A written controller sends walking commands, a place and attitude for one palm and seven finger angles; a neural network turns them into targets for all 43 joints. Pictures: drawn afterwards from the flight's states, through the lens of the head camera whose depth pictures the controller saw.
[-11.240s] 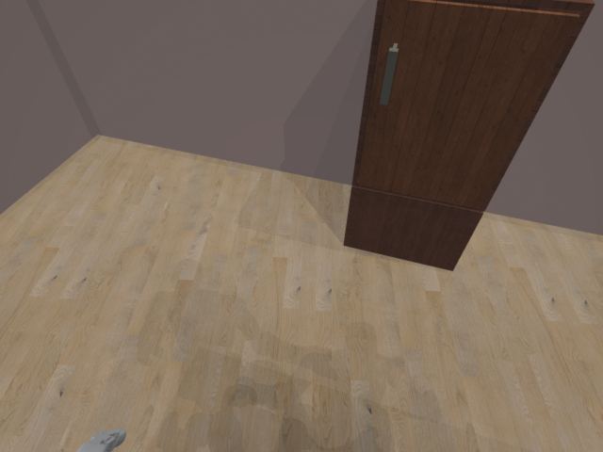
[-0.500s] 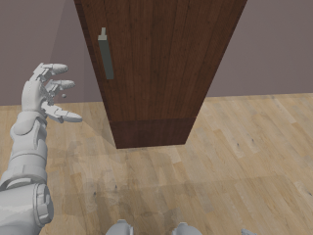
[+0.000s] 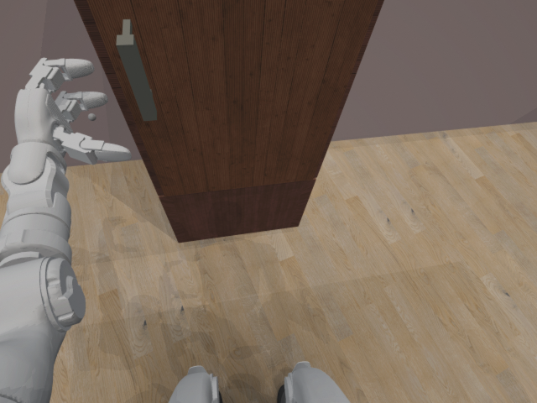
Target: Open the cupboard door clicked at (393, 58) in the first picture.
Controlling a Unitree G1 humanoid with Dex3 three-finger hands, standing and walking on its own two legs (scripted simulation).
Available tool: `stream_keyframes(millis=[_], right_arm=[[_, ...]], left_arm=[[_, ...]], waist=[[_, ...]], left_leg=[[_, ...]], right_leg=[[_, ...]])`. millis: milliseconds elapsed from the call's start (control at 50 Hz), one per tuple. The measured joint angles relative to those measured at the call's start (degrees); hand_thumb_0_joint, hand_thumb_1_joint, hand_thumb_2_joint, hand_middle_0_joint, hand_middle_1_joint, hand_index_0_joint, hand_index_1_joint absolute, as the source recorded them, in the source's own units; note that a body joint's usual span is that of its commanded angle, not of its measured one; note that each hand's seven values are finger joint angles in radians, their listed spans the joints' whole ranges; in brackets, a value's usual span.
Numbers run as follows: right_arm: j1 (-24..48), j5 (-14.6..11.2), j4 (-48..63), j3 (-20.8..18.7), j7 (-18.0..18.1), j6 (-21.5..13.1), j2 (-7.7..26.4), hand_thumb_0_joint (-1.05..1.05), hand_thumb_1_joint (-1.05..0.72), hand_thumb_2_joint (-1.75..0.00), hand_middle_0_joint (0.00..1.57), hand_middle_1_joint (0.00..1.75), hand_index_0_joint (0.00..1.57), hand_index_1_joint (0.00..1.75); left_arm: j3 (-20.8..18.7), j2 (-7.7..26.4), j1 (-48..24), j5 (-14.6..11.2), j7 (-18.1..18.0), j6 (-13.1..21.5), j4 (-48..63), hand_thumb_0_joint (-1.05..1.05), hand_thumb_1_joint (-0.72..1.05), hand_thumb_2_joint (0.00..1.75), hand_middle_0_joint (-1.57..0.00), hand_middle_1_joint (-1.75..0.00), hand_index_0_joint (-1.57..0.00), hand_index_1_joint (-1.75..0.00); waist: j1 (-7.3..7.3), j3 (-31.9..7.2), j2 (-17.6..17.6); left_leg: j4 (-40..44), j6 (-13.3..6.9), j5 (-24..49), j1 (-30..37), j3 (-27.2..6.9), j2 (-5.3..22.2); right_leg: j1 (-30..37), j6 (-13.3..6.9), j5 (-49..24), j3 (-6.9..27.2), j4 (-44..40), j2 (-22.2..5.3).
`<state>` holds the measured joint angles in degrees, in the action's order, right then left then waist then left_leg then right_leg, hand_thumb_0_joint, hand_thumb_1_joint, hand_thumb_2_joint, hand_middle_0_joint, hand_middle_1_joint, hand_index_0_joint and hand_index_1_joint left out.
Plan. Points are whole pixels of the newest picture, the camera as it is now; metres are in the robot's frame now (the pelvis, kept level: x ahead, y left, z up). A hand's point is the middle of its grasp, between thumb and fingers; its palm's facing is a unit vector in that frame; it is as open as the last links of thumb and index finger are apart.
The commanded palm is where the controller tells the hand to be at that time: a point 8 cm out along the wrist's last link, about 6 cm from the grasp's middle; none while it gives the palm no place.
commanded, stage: move the hooked fingers beside the handle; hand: left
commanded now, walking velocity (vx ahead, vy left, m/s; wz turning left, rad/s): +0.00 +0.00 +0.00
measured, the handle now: (139, 73) +0.60 +0.16 +0.09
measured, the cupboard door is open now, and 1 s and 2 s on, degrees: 0 0 0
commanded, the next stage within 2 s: slide the fingers in behind the handle in 1.00 s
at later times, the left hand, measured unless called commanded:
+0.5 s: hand (85, 106) +0.54 +0.23 +0.08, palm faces +0.09 -1.00 +0.01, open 14.0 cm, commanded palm +0.52 +0.27 +0.09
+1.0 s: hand (90, 101) +0.54 +0.22 +0.09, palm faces +0.09 -1.00 -0.01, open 14.0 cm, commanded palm +0.52 +0.26 +0.08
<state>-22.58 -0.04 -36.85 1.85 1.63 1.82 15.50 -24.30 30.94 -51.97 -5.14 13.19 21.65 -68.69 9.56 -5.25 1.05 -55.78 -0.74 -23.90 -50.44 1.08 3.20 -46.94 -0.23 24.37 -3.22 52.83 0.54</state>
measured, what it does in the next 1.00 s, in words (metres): stands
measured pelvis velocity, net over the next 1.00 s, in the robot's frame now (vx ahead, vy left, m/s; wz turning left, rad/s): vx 0.01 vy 0.02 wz -0.02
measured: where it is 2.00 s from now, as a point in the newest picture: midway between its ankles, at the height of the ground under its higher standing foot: outside the picture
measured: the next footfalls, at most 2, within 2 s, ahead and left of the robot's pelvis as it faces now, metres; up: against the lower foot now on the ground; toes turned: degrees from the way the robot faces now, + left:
none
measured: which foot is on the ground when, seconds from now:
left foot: down 0.00-1.00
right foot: down 0.00-1.00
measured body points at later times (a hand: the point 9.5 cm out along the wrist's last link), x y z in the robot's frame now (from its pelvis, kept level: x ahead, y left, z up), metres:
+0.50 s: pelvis +0.01 +0.00 +0.00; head +0.15 +0.03 +0.43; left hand +0.53 +0.29 +0.09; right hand -0.03 -0.26 -0.10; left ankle +0.02 +0.11 -0.68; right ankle +0.01 -0.12 -0.68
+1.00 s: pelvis +0.01 +0.02 -0.01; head +0.14 +0.04 +0.42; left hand +0.53 +0.28 +0.09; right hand -0.01 -0.24 -0.11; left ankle +0.02 +0.11 -0.68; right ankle +0.01 -0.12 -0.68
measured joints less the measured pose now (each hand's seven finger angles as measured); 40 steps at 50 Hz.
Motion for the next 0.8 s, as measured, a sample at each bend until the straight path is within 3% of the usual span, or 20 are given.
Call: stream_keyframes(millis=[180, 300, 420, 520, 640, 720, 800], right_arm=[[-1.2, 0.3, 1.2, 0.9, 0.2, 0.7, 0.5, 0.00, -0.90, -0.89, 0.20, 0.30, 0.20, 0.30], [-2.6, 0.8, 1.2, 0.9, -0.1, 1.2, 0.7, 0.00, -0.90, -0.89, 0.20, 0.30, 0.20, 0.30], [-4.3, 0.9, 1.7, 0.6, -0.8, 2.6, 0.5, 0.00, -0.90, -0.89, 0.20, 0.30, 0.20, 0.30], [-4.2, 0.8, 1.7, 0.6, -1.1, 3.0, -0.2, 0.00, -0.90, -0.89, 0.20, 0.30, 0.20, 0.30], [-2.7, 1.0, 1.1, 0.3, -1.5, 2.8, -0.8, 0.00, -0.90, -0.89, 0.20, 0.30, 0.20, 0.30], [-1.6, 0.9, 1.4, 0.4, -1.6, 2.9, -0.6, 0.00, -0.90, -0.89, 0.20, 0.30, 0.20, 0.30], [-0.7, 1.1, 2.3, 0.8, -1.5, 2.6, -0.5, 0.00, -0.90, -0.89, 0.20, 0.30, 0.20, 0.30]], left_arm=[[-2.4, 7.0, -6.5, 2.2, 0.7, -1.7, -5.6, -0.01, -0.50, 0.30, -0.31, -1.20, -0.30, -1.20], [-3.0, 9.3, -9.0, 1.9, 2.2, -2.2, -5.5, -0.01, -0.50, 0.30, -0.30, -1.20, -0.30, -1.20], [-3.9, 7.7, -4.2, 1.1, 3.3, -3.0, -2.5, -0.01, -0.50, 0.30, -0.30, -1.20, -0.30, -1.20], [-4.4, 5.6, -1.4, 0.8, 2.2, -2.2, -0.4, -0.01, -0.50, 0.30, -0.30, -1.20, -0.30, -1.20], [-1.9, 3.9, -1.9, 0.7, 1.1, -0.6, 0.7, -0.01, -0.50, 0.30, -0.30, -1.20, -0.30, -1.20], [0.9, 3.2, -3.7, 0.4, 1.3, -2.1, -2.2, -0.01, -0.50, 0.30, -0.30, -1.20, -0.30, -1.20], [-0.1, 2.7, -4.4, 1.1, 0.3, -2.7, -3.5, -0.01, -0.50, 0.30, -0.30, -1.20, -0.30, -1.20]], waist=[[2.77, 0.5, 0.0], [3.36, 0.6, 0.1], [2.53, -0.1, 0.4], [1.90, -0.4, 0.0], [1.39, -1.0, 0.0], [1.22, -1.0, 0.3], [1.61, -0.8, 0.2]], left_leg=[[-1.5, 0.4, -0.3, -3.6, -0.5, 0.9], [-2.2, 0.3, -0.6, -5.8, -0.7, 1.3], [-1.1, 0.0, -1.0, -4.5, 0.2, 1.5], [-0.7, -0.3, -1.4, -3.0, 0.2, 1.4], [-1.3, -0.5, -1.9, -2.5, -0.4, 0.9], [-1.5, -0.9, -1.9, -2.4, -0.5, 0.4], [-2.0, -1.1, -1.8, -3.4, -0.2, 0.2]], right_leg=[[-3.4, -0.4, 0.0, -0.4, 0.9, 0.9], [-5.3, -0.4, -0.1, -0.5, 0.9, 1.3], [-4.1, 0.0, -0.3, 0.4, -0.5, 1.5], [-2.5, 0.4, -0.2, 0.5, -1.4, 1.4], [-1.3, 0.6, 0.2, -0.1, -1.5, 1.0], [-0.9, 0.9, 0.3, -0.3, -1.4, 0.6], [-2.1, 1.2, 0.3, 0.0, -0.6, 0.3]])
